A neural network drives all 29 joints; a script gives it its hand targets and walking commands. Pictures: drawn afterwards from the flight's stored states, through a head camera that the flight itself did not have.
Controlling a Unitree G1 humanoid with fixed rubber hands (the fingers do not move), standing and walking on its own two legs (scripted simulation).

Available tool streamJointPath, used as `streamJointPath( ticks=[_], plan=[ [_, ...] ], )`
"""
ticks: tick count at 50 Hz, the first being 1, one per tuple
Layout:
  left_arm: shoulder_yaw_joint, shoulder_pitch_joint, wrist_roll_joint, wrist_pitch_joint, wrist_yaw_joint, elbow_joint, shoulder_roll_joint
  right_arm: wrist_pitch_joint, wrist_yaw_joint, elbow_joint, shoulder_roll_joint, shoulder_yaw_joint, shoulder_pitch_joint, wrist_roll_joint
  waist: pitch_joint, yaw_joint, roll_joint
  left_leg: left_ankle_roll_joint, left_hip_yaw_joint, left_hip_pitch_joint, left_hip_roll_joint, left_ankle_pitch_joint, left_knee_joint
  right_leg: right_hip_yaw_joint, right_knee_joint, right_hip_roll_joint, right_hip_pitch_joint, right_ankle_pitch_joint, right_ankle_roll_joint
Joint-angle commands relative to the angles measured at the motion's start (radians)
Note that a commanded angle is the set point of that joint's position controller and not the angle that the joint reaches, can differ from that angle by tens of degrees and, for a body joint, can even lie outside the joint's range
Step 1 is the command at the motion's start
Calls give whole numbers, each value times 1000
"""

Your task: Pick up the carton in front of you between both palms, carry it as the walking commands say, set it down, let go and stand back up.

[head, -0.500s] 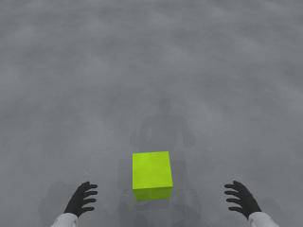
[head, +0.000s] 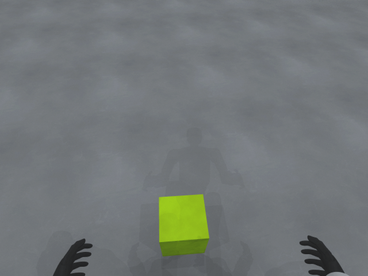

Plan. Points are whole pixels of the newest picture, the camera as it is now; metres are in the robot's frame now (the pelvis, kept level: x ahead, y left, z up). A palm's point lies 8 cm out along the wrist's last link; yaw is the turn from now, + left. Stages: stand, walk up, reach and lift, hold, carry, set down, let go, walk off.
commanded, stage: stand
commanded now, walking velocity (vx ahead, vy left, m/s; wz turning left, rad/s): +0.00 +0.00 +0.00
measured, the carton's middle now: (182, 226) +0.43 +0.02 -0.65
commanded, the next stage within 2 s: none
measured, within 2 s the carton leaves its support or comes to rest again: neither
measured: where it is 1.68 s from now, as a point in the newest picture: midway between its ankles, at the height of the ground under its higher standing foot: outside the picture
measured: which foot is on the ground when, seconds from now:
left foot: down 0.00-1.00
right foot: down 0.00-1.00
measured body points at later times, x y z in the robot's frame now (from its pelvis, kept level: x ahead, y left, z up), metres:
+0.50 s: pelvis -0.01 +0.01 +0.00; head +0.00 +0.02 +0.45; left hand +0.13 +0.30 -0.10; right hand +0.10 -0.29 -0.10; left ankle -0.03 +0.09 -0.74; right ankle -0.03 -0.12 -0.74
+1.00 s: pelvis -0.03 +0.01 +0.01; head -0.03 +0.02 +0.46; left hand +0.08 +0.31 -0.11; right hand +0.08 -0.31 -0.10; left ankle -0.03 +0.09 -0.74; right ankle -0.03 -0.12 -0.74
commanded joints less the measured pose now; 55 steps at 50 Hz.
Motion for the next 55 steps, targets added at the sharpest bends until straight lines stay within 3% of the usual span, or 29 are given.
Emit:
streamJointPath(
  ticks=[1, 3, 4, 7, 9, 11, 13, 14, 16, 19, 20, 21, 22, 26, 31, 32, 33, 35, 37, 38, 41, 43, 46, 47, 49, 51, 53, 54, 55],
  plan=[
    [26, -39, 5, -27, 14, -46, 136, -16, -9, -38, -125, -21, -40, -5, -81, -7, -10, -36, -103, 56, 124, 434, -67, 45, -50, -88, 15, 340, 14],
    [28, -8, 3, -32, 14, -28, 130, -17, -12, -27, -133, -15, -29, -7, -88, -1, -15, -23, -94, 80, 118, 417, -65, 53, -58, -91, 13, 363, 16],
    [17, -29, 0, -29, 17, -22, 144, -21, -7, -28, -155, -26, -19, 6, -132, -14, 56, -31, -95, 105, 114, 401, -51, 67, -55, -101, 28, 382, 3],
    [19, -41, 8, -35, 15, -8, 151, -25, -8, -10, -165, -23, -17, 0, -54, -15, 56, -30, -106, 41, 121, 349, -100, 75, -77, -107, 18, 311, -3],
    [21, -32, 8, -39, 14, -1, 140, -31, -11, 7, -154, -21, -31, -8, -50, -7, 8, -24, -124, 48, 121, 354, -104, 75, -85, -98, 17, 281, -2],
    [22, -28, 2, -30, 11, 5, 148, -34, -10, 9, -169, -23, -25, -7, -75, -11, 85, -32, -101, 54, 134, 365, -109, 63, -60, -98, 39, 288, -3],
    [17, -56, 2, -29, 10, 20, 156, -35, -10, 25, -184, -28, -22, 5, -49, -15, 82, -32, -93, 49, 118, 403, -104, 70, -70, -103, 36, 346, -11],
    [15, -8, -3, -41, 11, 34, 171, -29, -15, 47, -158, -16, 10, 9, -74, -14, -2, -24, -98, 84, 133, 432, -106, 86, -57, -105, 32, 361, -20],
    [15, -24, -2, -47, 18, 43, 158, -31, -8, 45, -174, -15, -9, 9, -77, -10, 13, -21, -99, 53, 116, 451, -94, 76, -53, -110, 59, 393, -12],
    [13, -2, 0, -41, 16, 59, 170, -34, -10, 69, -165, -6, -38, -2, -21, 13, 31, -16, -112, 31, 126, 333, -120, 89, -87, -110, 9, 266, -16],
    [2, -43, -5, -37, 12, 53, 150, -41, -15, 75, -157, -9, -38, 4, -20, -11, 39, -21, -125, 7, 139, 344, -129, 95, -88, -128, 39, 285, -16],
    [17, -43, -3, -36, 14, 60, 177, -36, -16, 73, -177, -12, -40, -7, -60, 1, 1, -24, -119, 25, 126, 291, -136, 83, -85, -111, 50, 232, -14],
    [9, -41, -10, -31, 14, 66, 182, -34, -7, 92, -179, -12, -34, 3, -42, -7, 32, -24, -117, 30, 135, 269, -155, 80, -83, -113, 39, 240, -7],
    [2, -42, -8, -44, 11, 84, 185, -42, -6, 109, -176, -8, -50, 5, -23, -14, 14, -17, -119, 48, 130, 226, -161, 100, -115, -116, -4, 197, -16],
    [-3, -26, -16, -46, 13, 118, 183, -44, -4, 146, -181, 0, -53, 6, -51, -12, 62, -19, -109, 67, 134, 347, -156, 100, -115, -124, 55, 309, -11],
    [7, -26, -13, -51, 15, 126, 206, -43, -3, 154, -186, -6, -35, 13, -69, -26, 3, -18, -124, 89, 130, 349, -154, 94, -121, -124, 60, 326, -11],
    [10, -35, -12, -46, 16, 125, 211, -39, -6, 161, -182, 2, -38, 9, -78, -7, 12, -18, -99, 88, 123, 388, -143, 102, -118, -115, 82, 354, -13],
    [-4, -60, -7, -50, 13, 122, 179, -41, -7, 158, -186, -7, -64, -3, -29, -16, -24, -22, -117, 54, 123, 335, -169, 82, -119, -115, 48, 297, -3],
    [-3, -42, -13, -42, 13, 147, 179, -38, -8, 173, -197, -1, -69, 15, -51, -18, 66, -22, -117, 77, 146, 343, -156, 92, -135, -130, 31, 300, -6],
    [-9, -17, -18, -45, 13, 154, 186, -41, -8, 185, -178, 2, -30, 17, -71, -15, 23, -21, -130, 71, 142, 362, -162, 84, -111, -131, 62, 302, -20],
    [-2, -37, -15, -49, 14, 169, 193, -37, -10, 198, -191, -5, -68, 16, -49, -20, 43, -14, -134, 81, 141, 312, -192, 108, -138, -131, 43, 265, -24],
    [-11, -28, -24, -46, 10, 175, 182, -39, -3, 208, -191, 1, -63, 17, 42, 1, 52, -21, -130, 10, 150, 288, -201, 100, -150, -131, 14, 226, -17],
    [-1, -32, -6, -48, 10, 185, 214, -39, 0, 217, -215, -4, -54, -6, -22, 6, -5, -12, -125, 40, 134, 232, -200, 97, -151, -134, 71, 246, -19],
    [1, -45, -15, -50, 8, 184, 214, -38, 0, 224, -207, 2, -52, 22, -53, 0, 44, -16, -115, 65, 126, 242, -201, 125, -147, -136, 55, 262, -19],
    [-7, -55, -13, -46, 6, 187, 197, -44, -1, 212, -175, 4, -55, 15, -33, -18, 8, -18, -136, 51, 142, 203, -219, 93, -143, -116, 47, 182, -11],
    [-6, -59, -12, -40, 5, 203, 208, -42, 3, 217, -209, -3, -81, 11, 25, 1, 24, -17, -136, -5, 143, 126, -238, 104, -188, -122, 29, 130, -11],
    [-14, -45, -12, -51, 3, 200, 203, -45, 3, 237, -200, 3, -69, 12, -14, -4, 52, -15, -127, 57, 133, 151, -226, 119, -197, -129, 43, 164, -19],
    [-11, -47, -13, -54, 1, 213, 224, -48, 10, 245, -207, 0, -39, 18, -7, -19, 12, -14, -134, 45, 143, 197, -233, 98, -181, -135, 55, 207, -14],
    [-12, -37, -19, -54, 2, 213, 212, -49, 6, 245, -216, 4, -46, 20, 34, 4, 32, -13, -137, 17, 142, 229, -230, 110, -169, -135, 37, 219, -16]
  ],
)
